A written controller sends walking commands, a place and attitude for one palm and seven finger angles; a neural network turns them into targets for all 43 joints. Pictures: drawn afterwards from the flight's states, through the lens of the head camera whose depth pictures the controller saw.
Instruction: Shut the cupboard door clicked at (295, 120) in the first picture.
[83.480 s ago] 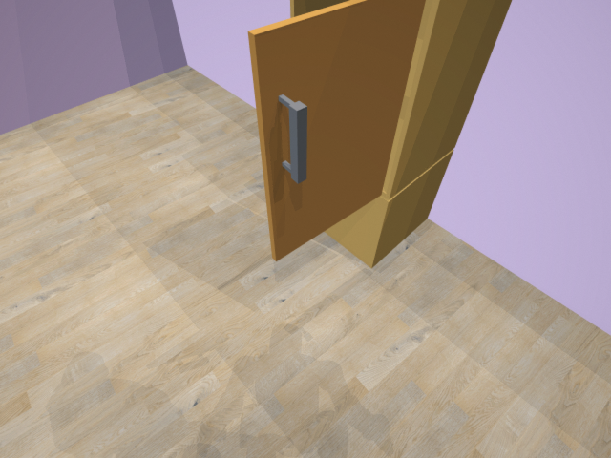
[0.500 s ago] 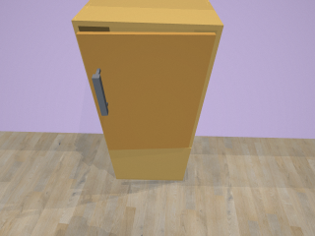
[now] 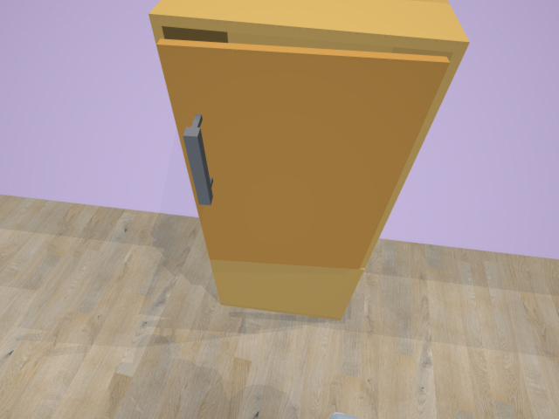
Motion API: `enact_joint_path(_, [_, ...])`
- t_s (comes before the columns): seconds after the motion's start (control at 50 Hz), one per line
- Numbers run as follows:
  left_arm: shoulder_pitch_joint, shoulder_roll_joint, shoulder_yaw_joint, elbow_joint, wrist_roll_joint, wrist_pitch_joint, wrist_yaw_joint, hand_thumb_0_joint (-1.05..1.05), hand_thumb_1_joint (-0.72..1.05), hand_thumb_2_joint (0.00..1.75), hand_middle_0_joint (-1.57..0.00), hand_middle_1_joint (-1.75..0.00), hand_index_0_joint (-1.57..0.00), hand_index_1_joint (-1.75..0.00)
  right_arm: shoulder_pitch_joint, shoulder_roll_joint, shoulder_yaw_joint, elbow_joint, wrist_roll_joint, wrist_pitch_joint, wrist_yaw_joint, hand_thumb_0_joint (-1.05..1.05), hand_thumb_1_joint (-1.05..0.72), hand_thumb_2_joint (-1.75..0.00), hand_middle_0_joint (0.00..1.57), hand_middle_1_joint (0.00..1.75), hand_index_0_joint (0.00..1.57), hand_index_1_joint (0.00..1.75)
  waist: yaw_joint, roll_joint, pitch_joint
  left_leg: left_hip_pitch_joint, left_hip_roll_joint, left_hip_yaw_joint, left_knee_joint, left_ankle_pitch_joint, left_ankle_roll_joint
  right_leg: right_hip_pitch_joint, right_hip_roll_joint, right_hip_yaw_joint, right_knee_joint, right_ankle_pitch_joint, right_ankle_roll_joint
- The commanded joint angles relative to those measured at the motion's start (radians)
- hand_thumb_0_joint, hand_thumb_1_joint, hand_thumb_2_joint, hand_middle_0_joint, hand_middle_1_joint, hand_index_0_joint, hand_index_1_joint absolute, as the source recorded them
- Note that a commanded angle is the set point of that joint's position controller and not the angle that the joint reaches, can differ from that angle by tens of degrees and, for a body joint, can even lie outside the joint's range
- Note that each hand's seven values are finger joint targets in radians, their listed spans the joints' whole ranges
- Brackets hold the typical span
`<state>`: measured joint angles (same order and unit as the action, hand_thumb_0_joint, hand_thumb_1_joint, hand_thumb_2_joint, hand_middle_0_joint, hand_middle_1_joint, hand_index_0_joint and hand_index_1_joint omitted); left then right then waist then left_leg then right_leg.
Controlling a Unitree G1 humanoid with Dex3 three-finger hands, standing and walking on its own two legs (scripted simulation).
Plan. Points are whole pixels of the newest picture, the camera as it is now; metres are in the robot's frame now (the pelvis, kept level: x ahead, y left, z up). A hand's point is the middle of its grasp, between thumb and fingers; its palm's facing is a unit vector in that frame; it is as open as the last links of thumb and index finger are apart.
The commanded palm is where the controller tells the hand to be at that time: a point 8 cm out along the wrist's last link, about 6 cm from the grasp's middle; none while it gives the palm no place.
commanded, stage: shuffle to correct the standing spot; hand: left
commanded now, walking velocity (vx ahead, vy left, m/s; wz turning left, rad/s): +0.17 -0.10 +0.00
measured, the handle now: (202, 161) +0.52 +0.18 +0.05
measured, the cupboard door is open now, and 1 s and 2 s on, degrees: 4 4 4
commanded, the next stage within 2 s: come to a stop and stand still in 0.10 s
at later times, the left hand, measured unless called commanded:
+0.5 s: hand out of the picture +0.08 +0.12 -0.19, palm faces +0.09 -0.99 -0.11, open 7.4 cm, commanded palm none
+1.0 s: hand out of the picture +0.06 +0.14 -0.18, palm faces +0.05 -0.98 -0.22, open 7.4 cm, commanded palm none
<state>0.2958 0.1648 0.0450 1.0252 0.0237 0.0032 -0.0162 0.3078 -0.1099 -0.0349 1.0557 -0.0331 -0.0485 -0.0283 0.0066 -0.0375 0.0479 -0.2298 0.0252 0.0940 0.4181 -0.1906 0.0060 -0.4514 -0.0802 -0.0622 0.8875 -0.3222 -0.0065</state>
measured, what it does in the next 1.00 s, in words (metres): steps on the spot: right foot, then left foot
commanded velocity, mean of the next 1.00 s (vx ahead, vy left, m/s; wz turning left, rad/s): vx -0.04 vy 0.00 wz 0.00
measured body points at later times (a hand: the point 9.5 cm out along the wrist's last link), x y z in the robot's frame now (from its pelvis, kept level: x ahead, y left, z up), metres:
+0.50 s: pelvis +0.08 -0.03 -0.01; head +0.11 -0.01 +0.44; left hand +0.07 +0.17 -0.18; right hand +0.17 -0.25 -0.15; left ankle +0.15 +0.07 -0.74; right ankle +0.06 -0.13 -0.74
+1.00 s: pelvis +0.01 -0.04 -0.02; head -0.02 -0.04 +0.43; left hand +0.06 +0.19 -0.16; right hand +0.07 -0.28 -0.16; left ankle +0.08 +0.05 -0.74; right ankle +0.02 -0.15 -0.74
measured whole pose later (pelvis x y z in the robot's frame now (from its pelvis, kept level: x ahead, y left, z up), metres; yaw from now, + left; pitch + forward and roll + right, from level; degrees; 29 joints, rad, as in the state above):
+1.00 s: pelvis +0.01 -0.04 -0.02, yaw +1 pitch -5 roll -1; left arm 0.30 0.18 0.01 0.92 0.02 0.02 0.04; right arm 0.26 -0.17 -0.03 0.96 -0.03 0.02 0.00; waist 0.00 -0.01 0.01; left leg -0.32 0.00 0.07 0.60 -0.21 0.05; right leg -0.22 0.00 -0.07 0.63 -0.35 -0.02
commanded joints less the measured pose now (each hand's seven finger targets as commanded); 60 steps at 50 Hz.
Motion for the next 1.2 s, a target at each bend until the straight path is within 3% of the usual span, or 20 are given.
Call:
enact_joint_path(0.0, [0.045, 0.003, 0.002, -0.045, -0.002, -0.027, 0.001, 0.00, 0.90, 0.90, -0.20, -0.30, -0.20, -0.30, 0.032, -0.178, -0.043, -0.029, 0.003, -0.002, -0.004, 0.00, -0.90, -0.90, 0.20, 0.30, 0.20, 0.30, -0.006, 0.125, -0.015, -0.056, 0.229, -0.164, -0.150, -0.035, 0.145, 0.149, 0.017, -0.038, -0.246, 0.027, 0.012])
enact_joint_path(0.04, [0.143, 0.019, 0.010, -0.006, 0.001, -0.029, 0.005, 0.00, 0.90, 0.90, -0.20, -0.30, -0.20, -0.30, 0.013, -0.168, -0.045, -0.024, 0.005, 0.014, 0.000, 0.00, -0.90, -0.90, 0.20, 0.30, 0.20, 0.30, 0.038, 0.049, -0.025, -0.161, 0.170, -0.124, -0.031, -0.205, 0.094, 0.332, 0.049, -0.059, -0.387, 0.104, 0.014])
enact_joint_path(0.06, [0.220, 0.071, 0.022, 0.015, 0.004, -0.034, 0.013, 0.00, 0.90, 0.90, -0.20, -0.30, -0.20, -0.30, -0.004, -0.131, -0.036, -0.033, 0.010, 0.020, 0.005, 0.00, -0.90, -0.90, 0.20, 0.30, 0.20, 0.30, 0.081, -0.075, -0.025, -0.280, 0.082, -0.050, 0.143, -0.316, 0.053, 0.436, -0.032, 0.064, -0.498, 0.002, -0.006])
enact_joint_path(0.08, [0.257, 0.166, 0.038, 0.020, 0.007, -0.040, 0.025, 0.00, 0.90, 0.90, -0.20, -0.30, -0.20, -0.30, -0.004, -0.059, -0.021, -0.063, 0.016, 0.023, 0.013, 0.00, -0.90, -0.90, 0.20, 0.30, 0.20, 0.30, 0.085, -0.363, -0.011, -0.456, -0.028, 0.045, 0.406, -0.416, 0.010, 0.485, -0.259, 0.403, -0.668, -0.141, -0.099])
enact_joint_path(0.1, [0.259, 0.186, 0.039, 0.005, -0.004, -0.039, 0.034, 0.00, 0.90, 0.90, -0.20, -0.30, -0.20, -0.30, -0.052, -0.098, -0.027, -0.086, 0.010, 0.031, 0.017, 0.00, -0.90, -0.90, 0.20, 0.30, 0.20, 0.30, 0.094, -0.265, 0.017, -0.462, 0.016, -0.043, 0.574, -0.421, 0.015, 0.386, -0.342, 0.509, -0.749, -0.226, -0.179])
enact_joint_path(0.22, [0.071, 0.064, 0.007, -0.025, 0.000, -0.065, 0.045, 0.00, 0.90, 0.90, -0.20, -0.30, -0.20, -0.30, -0.029, -0.062, -0.023, -0.033, 0.009, 0.035, 0.031, 0.00, -0.90, -0.90, 0.20, 0.30, 0.20, 0.30, -0.017, -0.061, 0.015, -0.311, 0.061, -0.033, 0.565, -0.133, -0.021, 0.282, -0.176, 0.120, -0.630, 0.425, -0.161])
enact_joint_path(0.32, [0.072, 0.093, 0.001, -0.006, -0.001, -0.046, 0.053, 0.00, 0.90, 0.90, -0.20, -0.30, -0.20, -0.30, -0.047, -0.039, 0.005, -0.021, 0.027, 0.040, 0.011, 0.00, -0.90, -0.90, 0.20, 0.30, 0.20, 0.30, 0.006, -0.064, -0.045, -0.085, 0.008, 0.000, 0.170, -0.043, -0.049, 0.316, -0.156, 0.085, -0.499, 0.742, -0.137])
enact_joint_path(0.36, [0.062, 0.103, 0.004, -0.004, -0.008, -0.032, 0.057, 0.00, 0.90, 0.90, -0.20, -0.30, -0.20, -0.30, -0.030, -0.075, -0.006, -0.022, 0.028, 0.044, 0.003, 0.00, -0.90, -0.90, 0.20, 0.30, 0.20, 0.30, -0.010, -0.045, -0.043, 0.024, 0.015, -0.011, 0.023, 0.147, -0.044, 0.276, -0.139, 0.083, -0.418, 0.682, -0.097])
enact_joint_path(0.42, [0.113, 0.042, -0.001, -0.022, -0.008, -0.006, 0.067, 0.00, 0.90, 0.90, -0.20, -0.30, -0.20, -0.30, -0.023, -0.187, -0.033, -0.039, 0.022, 0.049, -0.011, 0.00, -0.90, -0.90, 0.20, 0.30, 0.20, 0.30, 0.003, 0.164, -0.078, 0.149, 0.227, -0.156, 0.046, 0.746, 0.076, 0.179, -0.014, 0.018, -0.334, 0.207, -0.005])
enact_joint_path(0.48, [0.095, 0.051, 0.006, -0.016, -0.013, 0.024, 0.067, 0.00, 0.90, 0.90, -0.20, -0.30, -0.20, -0.30, -0.085, -0.178, -0.033, -0.061, 0.022, 0.058, -0.019, 0.00, -0.90, -0.90, 0.20, 0.30, 0.20, 0.30, 0.006, 0.289, -0.051, 0.010, 0.274, -0.228, -0.094, 0.622, 0.171, 0.203, 0.032, 0.023, -0.100, -0.209, 0.012])
enact_joint_path(0.56, [0.107, 0.031, 0.011, -0.028, -0.009, 0.030, 0.062, 0.00, 0.90, 0.90, -0.20, -0.30, -0.20, -0.30, -0.143, -0.200, -0.047, -0.097, 0.014, 0.068, -0.017, 0.00, -0.90, -0.90, 0.20, 0.30, 0.20, 0.30, 0.015, 0.195, -0.121, 0.056, 0.291, -0.235, -0.049, 0.548, 0.212, 0.152, 0.038, 0.062, -0.042, -0.207, 0.006])
enact_joint_path(0.64, [0.150, 0.029, 0.011, -0.031, 0.000, 0.022, 0.057, 0.00, 0.90, 0.90, -0.20, -0.30, -0.20, -0.30, -0.159, -0.200, -0.057, -0.108, 0.018, 0.081, -0.006, 0.00, -0.90, -0.90, 0.20, 0.30, 0.20, 0.30, 0.038, 0.062, -0.154, -0.017, 0.206, -0.172, 0.018, 0.210, 0.125, 0.285, 0.045, 0.021, -0.378, 0.033, 0.015])
enact_joint_path(0.66, [0.151, 0.063, -0.014, -0.040, 0.005, -0.002, 0.082, 0.00, 0.90, 0.90, -0.20, -0.30, -0.20, -0.30, -0.159, -0.223, -0.052, -0.153, 0.037, 0.048, -0.002, 0.00, -0.90, -0.90, 0.20, 0.30, 0.20, 0.30, 0.033, -0.083, -0.178, 0.098, 0.148, -0.097, 0.178, 0.329, 0.055, 0.194, 0.000, 0.098, -0.565, 0.206, 0.006])
enact_joint_path(0.68, [0.049, 0.133, 0.000, -0.129, 0.015, -0.010, 0.083, 0.00, 0.90, 0.90, -0.20, -0.30, -0.20, -0.30, -0.114, -0.153, -0.044, -0.189, 0.031, 0.056, 0.025, 0.00, -0.90, -0.90, 0.20, 0.30, 0.20, 0.30, -0.012, -0.218, -0.133, -0.131, 0.036, -0.038, 0.266, -0.079, 0.022, 0.220, -0.112, 0.247, -0.548, 0.150, -0.043])
enact_joint_path(0.72, [0.011, 0.168, 0.012, -0.153, 0.017, -0.035, 0.082, 0.00, 0.90, 0.90, -0.20, -0.30, -0.20, -0.30, -0.167, -0.110, -0.033, -0.202, 0.007, 0.058, 0.043, 0.00, -0.90, -0.90, 0.20, 0.30, 0.20, 0.30, -0.010, -0.019, -0.097, -0.195, -0.007, -0.049, 0.392, -0.179, 0.004, 0.250, -0.181, 0.238, -0.475, 0.417, -0.145])
enact_joint_path(0.8, [-0.002, 0.155, 0.013, -0.183, 0.013, -0.042, 0.085, 0.00, 0.90, 0.90, -0.20, -0.30, -0.20, -0.30, -0.134, -0.099, -0.023, -0.219, 0.020, 0.060, 0.035, 0.00, -0.90, -0.90, 0.20, 0.30, 0.20, 0.30, -0.019, -0.137, -0.050, -0.163, -0.005, -0.042, 0.322, -0.169, 0.016, 0.234, -0.145, 0.182, -0.429, 0.515, -0.164])
enact_joint_path(0.88, [-0.010, 0.139, -0.009, -0.183, -0.001, -0.017, 0.074, 0.00, 0.90, 0.90, -0.20, -0.30, -0.20, -0.30, -0.039, -0.133, -0.011, -0.167, 0.018, 0.054, 0.031, 0.00, -0.90, -0.90, 0.20, 0.30, 0.20, 0.30, -0.038, -0.015, 0.071, 0.021, 0.035, -0.100, 0.066, -0.083, 0.033, -0.021, -0.030, 0.134, -0.446, -0.076, -0.061])
enact_joint_path(0.94, [0.047, 0.130, -0.008, -0.160, -0.001, 0.005, 0.071, 0.00, 0.90, 0.90, -0.20, -0.30, -0.20, -0.30, -0.072, -0.178, -0.010, -0.162, 0.006, 0.049, 0.025, 0.00, -0.90, -0.90, 0.20, 0.30, 0.20, 0.30, 0.007, 0.216, 0.126, -0.244, 0.140, -0.318, -0.173, -0.420, 0.099, 0.146, 0.056, 0.046, -0.363, -0.151, -0.023])
enact_joint_path(1.0, [0.115, 0.116, -0.011, -0.128, 0.007, -0.001, 0.060, 0.00, 0.90, 0.90, -0.20, -0.30, -0.20, -0.30, -0.098, -0.192, -0.011, -0.176, 0.008, 0.049, 0.022, 0.00, -0.90, -0.90, 0.20, 0.30, 0.20, 0.30, 0.042, 0.093, 0.080, -0.306, 0.110, -0.273, -0.160, -0.444, 0.089, 0.257, 0.050, 0.067, -0.393, -0.113, -0.032])
enact_joint_path(1.18, [0.065, 0.130, -0.009, -0.111, -0.004, -0.008, 0.049, 0.00, 0.90, 0.90, -0.20, -0.30, -0.20, -0.30, 0.016, -0.161, 0.000, -0.115, 0.007, 0.054, 0.019, 0.00, -0.90, -0.90, 0.20, 0.30, 0.20, 0.30, -0.016, 0.046, -0.011, -0.119, 0.042, -0.176, -0.044, -0.314, 0.044, 0.113, 0.005, 0.134, -0.521, -0.256, -0.055])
